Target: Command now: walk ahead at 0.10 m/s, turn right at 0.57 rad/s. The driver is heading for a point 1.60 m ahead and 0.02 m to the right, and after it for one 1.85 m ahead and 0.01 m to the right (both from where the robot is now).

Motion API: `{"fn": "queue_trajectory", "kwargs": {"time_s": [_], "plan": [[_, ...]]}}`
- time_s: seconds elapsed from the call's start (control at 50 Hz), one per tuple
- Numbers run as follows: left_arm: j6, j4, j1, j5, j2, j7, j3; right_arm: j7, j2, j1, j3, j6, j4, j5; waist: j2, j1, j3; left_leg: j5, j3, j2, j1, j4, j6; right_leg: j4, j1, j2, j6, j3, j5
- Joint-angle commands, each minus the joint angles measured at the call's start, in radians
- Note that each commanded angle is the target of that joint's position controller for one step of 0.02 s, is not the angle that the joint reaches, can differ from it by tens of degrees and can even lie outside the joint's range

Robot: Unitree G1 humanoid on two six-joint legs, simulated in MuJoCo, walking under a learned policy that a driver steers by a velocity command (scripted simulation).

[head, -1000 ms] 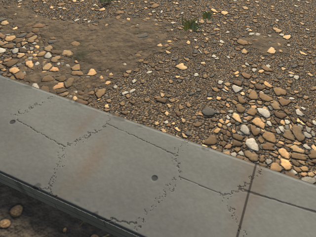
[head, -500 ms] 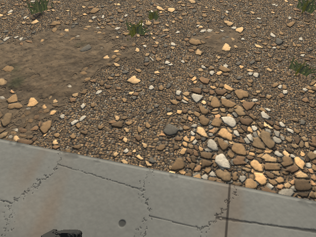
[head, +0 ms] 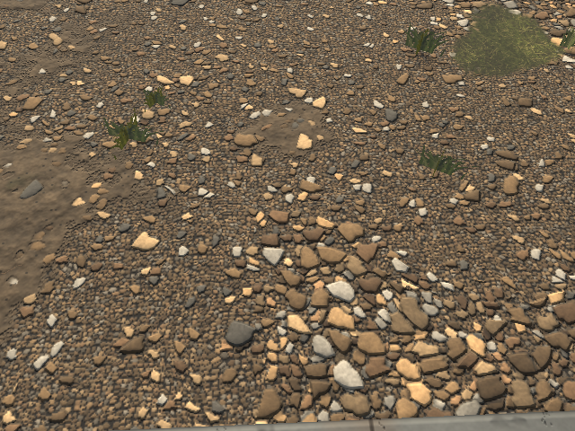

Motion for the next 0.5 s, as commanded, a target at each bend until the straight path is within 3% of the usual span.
{"fn": "queue_trajectory", "kwargs": {"time_s": [0.02,0.06,0.08,0.1,0.12,0.16,0.18,0.22,0.24,0.26,0.28,0.3,0.32,0.36,0.4,0.46,0.5], "plan": [[0.013,-0.079,0.097,0.01,0.007,0.014,0.0,-0.016,-0.061,-0.001,-0.033,-0.02,-0.023,0.011,0.136,0.035,-0.023,0.019,-0.188,0.186,0.143,-0.411,0.135,-0.096,-0.059,-0.065,-0.005,0.024,0.057],[0.014,-0.109,0.041,0.017,0.011,0.018,0.003,-0.026,-0.08,0.018,-0.047,-0.01,-0.01,0.005,0.141,0.022,-0.037,0.084,-0.143,0.204,0.204,-0.42,0.161,-0.221,-0.075,-0.076,0.018,0.013,0.079],[0.019,-0.14,0.021,0.003,-0.054,0.012,-0.028,-0.03,-0.101,0.002,-0.051,0.013,0.013,0.001,0.2,0.039,-0.032,0.098,-0.091,0.185,0.23,-0.441,0.169,-0.5,-0.076,-0.088,0.027,-0.028,-0.096],[0.015,-0.149,-0.005,0.0,-0.07,0.002,-0.037,-0.03,-0.142,-0.01,-0.067,0.032,0.013,0.003,0.209,0.025,-0.049,0.114,-0.043,0.169,0.222,-0.44,0.175,-0.651,0.015,-0.087,0.03,-0.058,-0.144],[0.013,-0.151,-0.022,-0.001,-0.053,-0.011,-0.034,-0.027,-0.182,-0.015,-0.081,0.046,0.015,0.007,0.214,0.012,-0.087,0.121,-0.049,0.186,0.239,-0.445,0.186,-0.749,0.083,-0.085,0.03,-0.072,-0.097],[0.019,-0.128,0.011,0.02,0.019,-0.036,-0.007,-0.016,-0.216,-0.063,-0.09,0.034,-0.001,0.006,0.205,0.017,-0.158,0.166,-0.094,0.279,0.24,-0.45,0.205,-0.77,0.198,-0.105,0.008,-0.089,0.071],[0.026,-0.125,0.033,0.02,0.028,-0.039,-0.001,-0.009,-0.212,-0.073,-0.088,0.032,0.004,0.017,0.195,0.028,-0.16,0.137,-0.095,0.285,0.229,-0.439,0.192,-0.827,0.237,-0.105,-0.012,-0.087,0.094],[0.026,-0.11,0.087,0.029,0.018,-0.037,0.006,0.003,-0.184,-0.075,-0.078,0.044,0.029,0.039,0.153,0.055,-0.15,-0.02,-0.051,0.237,0.192,-0.371,0.131,-0.996,0.355,-0.054,-0.07,-0.126,0.137],[0.02,-0.105,0.113,0.038,0.037,-0.03,0.017,0.008,-0.145,-0.033,-0.068,0.055,0.056,0.036,0.085,0.056,-0.128,-0.135,-0.009,0.183,0.145,-0.287,0.077,-1.093,0.421,-0.042,-0.103,-0.092,0.162],[0.009,-0.124,0.119,0.047,0.114,-0.017,0.034,0.016,-0.083,-0.007,-0.049,0.064,0.059,0.012,-0.158,0.035,-0.093,-0.29,0.091,0.071,0.01,-0.023,-0.014,-1.242,0.476,-0.223,-0.166,0.183,0.313],[-0.005,-0.172,0.079,0.063,0.184,-0.007,0.042,0.002,-0.11,-0.058,-0.052,0.073,0.007,0.003,-0.265,0.045,-0.072,-0.433,-0.013,-0.045,-0.139,0.203,-0.071,-1.355,0.375,-0.409,-0.337,0.482,0.139],[-0.028,-0.167,0.061,0.064,0.147,-0.008,0.032,-0.006,-0.167,-0.097,-0.073,0.079,0.011,0.014,-0.168,0.065,-0.081,-0.401,-0.124,-0.033,-0.14,0.366,-0.077,-1.367,0.335,-0.406,-0.37,0.466,0.147],[-0.043,-0.166,0.02,0.059,0.095,-0.005,0.012,-0.002,-0.15,-0.073,-0.07,0.081,0.022,0.022,-0.159,0.034,-0.09,-0.325,-0.16,-0.023,-0.159,0.41,-0.073,-1.349,0.343,-0.368,-0.331,0.384,0.15],[-0.052,-0.17,-0.05,0.04,0.006,-0.001,-0.018,-0.003,-0.134,-0.044,-0.071,0.08,0.054,0.01,-0.103,0.003,-0.113,-0.206,-0.194,-0.006,-0.147,0.383,-0.079,-1.323,0.368,-0.29,-0.243,0.282,0.153],[-0.061,-0.164,-0.063,0.048,-0.044,0.007,-0.041,0.0,-0.114,-0.032,-0.067,0.075,0.072,0.011,-0.078,-0.014,-0.148,-0.121,-0.195,-0.008,-0.061,0.349,-0.091,-1.304,0.359,-0.256,-0.234,0.207,0.319],[-0.062,-0.147,-0.053,0.053,-0.031,0.012,-0.037,0.006,-0.065,-0.053,-0.042,0.069,0.076,0.016,-0.071,0.005,-0.154,-0.107,-0.174,-0.012,0.055,0.112,-0.096,-1.285,0.37,-0.226,-0.236,0.141,0.395],[-0.054,-0.124,-0.019,0.051,-0.003,0.009,-0.028,0.014,-0.06,-0.067,-0.035,0.069,0.072,0.016,-0.095,0.03,-0.143,-0.156,-0.15,-0.03,0.128,-0.002,-0.094,-1.274,0.369,-0.237,-0.256,0.152,0.388]]}}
